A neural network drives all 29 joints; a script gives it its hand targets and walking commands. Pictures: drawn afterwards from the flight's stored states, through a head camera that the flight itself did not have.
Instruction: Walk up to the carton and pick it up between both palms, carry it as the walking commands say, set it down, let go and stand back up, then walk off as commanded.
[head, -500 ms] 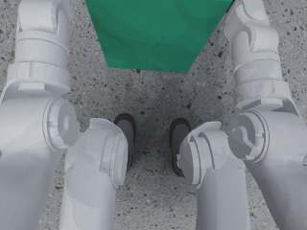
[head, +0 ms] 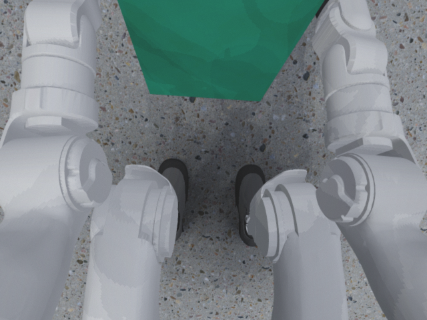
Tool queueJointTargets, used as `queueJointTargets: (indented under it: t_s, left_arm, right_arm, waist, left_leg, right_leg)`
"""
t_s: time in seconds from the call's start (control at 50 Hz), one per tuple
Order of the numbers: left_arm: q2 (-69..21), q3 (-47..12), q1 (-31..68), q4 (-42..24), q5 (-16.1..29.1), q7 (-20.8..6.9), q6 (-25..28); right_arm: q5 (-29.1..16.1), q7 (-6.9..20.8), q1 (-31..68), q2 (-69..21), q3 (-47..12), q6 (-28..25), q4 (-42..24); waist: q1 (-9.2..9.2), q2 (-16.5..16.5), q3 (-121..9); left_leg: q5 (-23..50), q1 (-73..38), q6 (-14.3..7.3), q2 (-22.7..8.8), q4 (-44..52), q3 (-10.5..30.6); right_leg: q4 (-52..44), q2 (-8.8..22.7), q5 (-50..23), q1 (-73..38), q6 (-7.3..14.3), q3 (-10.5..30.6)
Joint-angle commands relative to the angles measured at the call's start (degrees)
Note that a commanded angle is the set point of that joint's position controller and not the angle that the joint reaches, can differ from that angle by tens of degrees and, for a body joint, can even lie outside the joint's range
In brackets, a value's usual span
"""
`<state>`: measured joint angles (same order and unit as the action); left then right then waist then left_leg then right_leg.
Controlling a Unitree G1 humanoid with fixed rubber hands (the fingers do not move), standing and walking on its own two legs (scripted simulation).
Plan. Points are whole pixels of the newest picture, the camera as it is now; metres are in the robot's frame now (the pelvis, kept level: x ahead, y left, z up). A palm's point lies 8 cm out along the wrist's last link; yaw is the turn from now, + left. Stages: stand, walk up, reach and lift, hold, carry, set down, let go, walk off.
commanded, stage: set down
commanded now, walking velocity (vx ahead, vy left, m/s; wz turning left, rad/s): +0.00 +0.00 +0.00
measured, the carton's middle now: (213, 1) +0.56 +0.03 -0.23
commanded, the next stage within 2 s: none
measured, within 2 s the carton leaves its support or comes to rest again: rests again in 0.84 s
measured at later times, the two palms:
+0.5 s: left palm out of the picture +0.56 +0.19 -0.16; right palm out of the picture +0.56 -0.12 -0.16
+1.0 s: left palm (68, 1) +0.52 +0.22 -0.19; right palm (338, 18) +0.54 -0.15 -0.18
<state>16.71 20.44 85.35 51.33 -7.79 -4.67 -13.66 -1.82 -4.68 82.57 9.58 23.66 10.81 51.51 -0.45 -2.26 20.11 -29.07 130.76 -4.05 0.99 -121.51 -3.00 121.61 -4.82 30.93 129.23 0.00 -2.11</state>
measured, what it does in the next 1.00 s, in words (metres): stands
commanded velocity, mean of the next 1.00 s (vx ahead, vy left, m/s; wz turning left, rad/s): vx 0.00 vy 0.00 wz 0.00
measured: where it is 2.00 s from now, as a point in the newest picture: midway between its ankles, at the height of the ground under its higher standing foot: (211, 216)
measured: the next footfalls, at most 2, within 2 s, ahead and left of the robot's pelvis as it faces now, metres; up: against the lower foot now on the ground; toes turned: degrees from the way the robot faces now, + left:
none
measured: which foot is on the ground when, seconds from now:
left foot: down 0.00-1.00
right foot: down 0.00-1.00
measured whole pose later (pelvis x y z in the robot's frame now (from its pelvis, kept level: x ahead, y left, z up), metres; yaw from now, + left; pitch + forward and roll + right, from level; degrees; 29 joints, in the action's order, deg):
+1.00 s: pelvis +0.00 +0.00 +0.00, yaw +0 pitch +32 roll -2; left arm 25.1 6.9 80.5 54.5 14.4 4.5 -7.4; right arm -15.4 -11.3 79.2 19.5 3.8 10.0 49.1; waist -1.3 -0.7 30.1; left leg -30.0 124.7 -4.1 1.0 -122.6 -3.0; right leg 122.4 -4.9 31.9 123.0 -0.5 -2.1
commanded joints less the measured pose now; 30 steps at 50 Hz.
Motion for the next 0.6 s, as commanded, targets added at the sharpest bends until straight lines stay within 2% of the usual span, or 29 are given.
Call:
queueJointTargets:
  t_s: [0.0,0.02,0.04,0.06,0.08,0.1,0.14,0.16,0.18,0.2,0.22,0.24,0.26,0.28,0.3,0.32,0.34,0.36,0.38,0.4,0.42,0.44,0.46,0.48,0.5,0.52,0.54,0.56,0.58]
  left_arm:
    - [-46.72,-15.25,10.05,11.89,1.11,-11.82,-1.26]
    - [-46.2,-14.18,9.5,11.72,0.9,-11.92,-1.39]
    - [-46.54,-15.13,8.22,12.68,0.55,-11.95,-1.4]
    - [-45.28,-14.25,9.71,11.19,0.26,-12.0,-1.15]
    - [-44.89,-15.89,10.51,11.09,1.76,-11.49,-1.03]
    - [-44.44,-13.91,9.18,12.48,0.94,-11.23,-1.01]
    - [-42.75,-13.14,7.98,13.36,0.04,-10.93,-0.95]
    - [-42.22,-11.62,5.67,14.84,-1.12,-10.65,-1.1]
    - [-39.77,-12.57,7.9,11.91,-0.12,-10.43,-0.21]
    - [-38.81,-12.98,8.96,11.59,-0.48,-10.31,0.08]
    - [-38.11,-12.31,8.8,11.89,-0.35,-9.89,0.19]
    - [-37.19,-11.21,5.88,13.59,-1.65,-9.87,0.16]
    - [-36.63,-11.75,6.2,12.93,-1.02,-9.14,0.46]
    - [-36.55,-10.52,6.12,13.3,-0.75,-8.87,0.8]
    - [-35.2,-10.66,5.67,13.55,-0.76,-8.75,0.84]
    - [-31.27,-9.26,4.13,14.22,-1.33,-7.84,1.21]
    - [-31.16,-9.99,3.92,12.92,-0.56,-7.23,2.15]
    - [-27.76,-10.05,5.5,13.34,-0.58,-6.65,2.44]
    - [-24.37,-9.79,5.02,12.61,0.21,-5.55,2.92]
    - [-18.96,-7.62,3.92,14.02,-1.06,-4.42,3.55]
    - [-14.23,-6.37,2.73,14.53,-1.41,-2.86,3.98]
    - [-8.6,-5.4,2.36,12.68,-1.2,-0.99,4.95]
    - [-2.77,-5.55,3.07,11.43,0.09,1.47,6.16]
    - [4.81,-5.03,3.84,10.8,1.19,3.26,7.07]
    - [9.46,-5.38,5.5,9.35,3.12,4.94,8.33]
    - [9.86,-7.71,5.29,7.63,5.8,5.55,9.32]
    - [11.57,-8.65,8.29,3.55,7.95,6.79,10.64]
    - [14.52,-9.9,9.62,4.16,9.46,7.89,11.73]
    - [17.19,-10.03,11.61,1.01,11.1,8.81,12.74]
  right_arm:
    - [3.39,12.81,17.11,-47.39,-18.17,2.07,3.73]
    - [3.3,12.68,16.42,-47.35,-18.0,2.1,4.43]
    - [3.43,12.86,16.03,-48.19,-18.44,2.33,4.32]
    - [2.98,12.62,17.31,-48.54,-19.03,2.19,2.66]
    - [3.31,12.8,16.36,-46.93,-17.03,2.17,4.8]
    - [3.31,12.55,16.31,-45.54,-17.96,2.0,4.64]
    - [3.71,12.17,15.27,-45.0,-16.67,2.1,5.82]
    - [3.65,11.96,15.07,-44.78,-17.13,2.05,4.8]
    - [2.56,11.74,16.07,-43.58,-17.33,1.26,2.69]
    - [2.9,11.49,14.82,-42.68,-16.93,1.45,5.57]
    - [3.28,11.05,14.58,-40.76,-16.24,0.82,4.28]
    - [3.59,11.04,13.02,-40.61,-16.23,1.37,6.78]
    - [3.06,10.64,13.45,-40.19,-16.06,0.99,5.58]
    - [3.39,10.17,15.36,-37.65,-16.32,0.28,3.93]
    - [3.88,9.67,12.9,-36.3,-15.35,0.19,5.26]
    - [3.95,8.8,11.83,-33.65,-14.49,0.13,6.44]
    - [4.16,7.98,12.18,-32.22,-15.16,-0.9,4.43]
    - [2.72,7.74,12.38,-30.09,-15.73,-1.13,5.41]
    - [2.84,6.51,12.06,-27.21,-15.48,-1.77,3.76]
    - [2.66,5.28,10.74,-23.13,-14.99,-2.33,4.6]
    - [3.12,4.36,6.83,-18.46,-11.81,-2.45,7.98]
    - [3.11,3.09,6.44,-13.93,-11.21,-2.99,7.01]
    - [2.24,0.96,6.16,-6.38,-9.49,-4.19,6.53]
    - [1.3,-0.65,5.24,0.19,-8.97,-4.71,6.2]
    - [-0.08,-1.92,6.06,3.54,-9.66,-5.44,5.73]
    - [-1.44,-2.89,4.4,3.09,-10.87,-6.06,6.03]
    - [-1.72,-4.13,5.51,6.02,-11.53,-7.58,1.34]
    - [-4.14,-4.98,7.0,7.4,-12.44,-7.89,1.0]
    - [-7.16,-5.46,8.45,7.63,-15.07,-8.55,-1.86]
  waist:
    - [-4.13,0.31,-50.57]
    - [-5.34,1.64,-49.2]
    - [-4.9,1.68,-48.55]
    - [-6.65,-0.01,-49.09]
    - [-3.66,1.7,-50.03]
    - [-5.47,0.65,-49.58]
    - [-5.33,1.21,-48.78]
    - [-6.86,0.84,-48.37]
    - [-6.73,-0.16,-49.75]
    - [-6.46,0.58,-50.53]
    - [-5.62,0.68,-50.87]
    - [-6.8,0.58,-48.15]
    - [-6.93,-0.07,-50.53]
    - [-6.59,-1.45,-51.4]
    - [-5.28,0.22,-51.47]
    - [-6.16,-1.21,-50.6]
    - [-5.14,-1.68,-52.57]
    - [-7.05,0.19,-53.06]
    - [-5.5,-2.4,-55.51]
    - [-7.25,-0.27,-55.74]
    - [-7.05,0.83,-54.18]
    - [-7.29,-0.39,-55.75]
    - [-5.72,1.38,-59.33]
    - [-6.0,2.53,-58.57]
    - [-6.33,0.47,-61.54]
    - [-4.7,0.67,-65.66]
    - [-3.11,2.15,-71.06]
    - [-4.37,5.0,-75.74]
    - [-6.75,3.97,-80.1]
  left_leg:
    - [6.64,-33.23,1.28,2.66,8.69,8.21]
    - [6.24,-33.12,1.38,2.41,8.41,7.27]
    - [7.02,-32.41,1.36,2.75,8.94,7.77]
    - [8.17,-31.46,1.04,2.81,7.82,6.6]
    - [6.43,-33.58,1.71,2.61,8.89,8.68]
    - [6.35,-34.14,1.82,2.39,8.45,8.16]
    - [5.66,-33.4,1.68,2.4,8.74,7.95]
    - [6.36,-34.27,1.35,2.56,8.99,7.99]
    - [8.08,-33.8,1.42,2.42,8.14,7.47]
    - [8.64,-32.56,1.92,2.4,7.65,6.53]
    - [8.11,-34.81,2.23,2.71,7.61,6.91]
    - [8.72,-33.05,1.89,2.44,7.97,6.51]
    - [8.52,-34.53,1.88,2.39,7.85,7.19]
    - [8.78,-33.85,2.06,2.53,7.6,7.01]
    - [10.04,-33.78,2.45,2.26,6.94,6.17]
    - [9.06,-34.76,2.38,2.0,7.48,7.01]
    - [10.3,-34.21,2.63,2.01,6.87,6.99]
    - [10.85,-35.79,2.83,1.73,6.76,6.28]
    - [11.64,-36.46,2.76,1.91,6.47,6.85]
    - [11.99,-36.42,3.11,1.59,6.17,5.93]
    - [9.78,-37.52,3.22,1.63,7.44,6.1]
    - [10.01,-38.14,3.01,1.47,8.25,6.71]
    - [10.26,-41.99,3.92,1.01,8.82,7.89]
    - [12.28,-41.78,4.45,0.74,8.6,6.92]
    - [14.97,-43.31,4.35,0.78,8.41,7.7]
    - [16.49,-42.9,4.52,0.47,7.95,6.76]
    - [21.06,-46.37,4.75,0.86,6.89,6.98]
    - [23.7,-50.76,4.7,0.4,6.21,6.78]
    - [27.78,-53.98,4.19,0.72,5.04,6.32]
  right_leg:
    - [-4.24,-3.64,-2.44,-15.31,-0.36,-0.36]
    - [-4.92,-3.55,-1.43,-15.7,0.24,0.5]
    - [-4.54,-3.92,-2.15,-13.68,-0.1,-0.22]
    - [-5.3,-3.74,-2.93,-16.07,-0.26,0.57]
    - [-3.67,-3.28,-2.47,-13.32,-0.53,-0.48]
    - [-3.92,-3.24,-1.65,-14.11,-0.49,-0.23]
    - [-4.58,-3.23,-1.19,-14.37,-0.57,-0.04]
    - [-4.4,-3.75,-1.3,-14.05,-0.69,-0.13]
    - [-4.48,-3.59,-2.77,-15.12,-0.99,-0.21]
    - [-4.49,-3.36,-3.69,-16.81,-1.08,0.07]
    - [-4.34,-3.5,-2.72,-15.71,-1.21,-0.66]
    - [-4.8,-3.33,-2.29,-14.93,-0.97,0.1]
    - [-4.34,-3.45,-2.73,-16.11,-1.3,-0.37]
    - [-4.57,-3.32,-2.97,-17.37,-1.37,-0.53]
    - [-5.13,-3.29,-4.11,-17.85,-1.29,-0.39]
    - [-4.31,-3.35,-3.2,-17.86,-1.76,-0.62]
    - [-4.4,-3.02,-4.87,-19.14,-1.59,-0.32]
    - [-4.28,-2.81,-4.73,-19.37,-1.78,-0.28]
    - [-4.51,-2.99,-5.62,-20.82,-2.18,-0.9]
    - [-4.95,-2.71,-6.44,-22.93,-2.12,0.31]
    - [-4.69,-2.71,-4.16,-20.88,-2.3,-0.29]
    - [-4.59,-2.76,-4.75,-21.68,-2.48,-0.17]
    - [-3.52,-2.34,-5.38,-21.31,-2.65,-0.86]
    - [-4.79,-2.07,-6.16,-20.33,-3.16,-0.51]
    - [-4.35,-1.71,-7.55,-21.23,-3.66,-0.43]
    - [-4.47,-1.58,-10.78,-25.26,-3.82,-0.76]
    - [-4.12,-1.65,-14.64,-26.57,-3.33,-0.23]
    - [-3.64,-1.45,-15.28,-26.84,-3.62,0.01]
    - [-3.61,-1.43,-16.93,-28.04,-3.96,0.43]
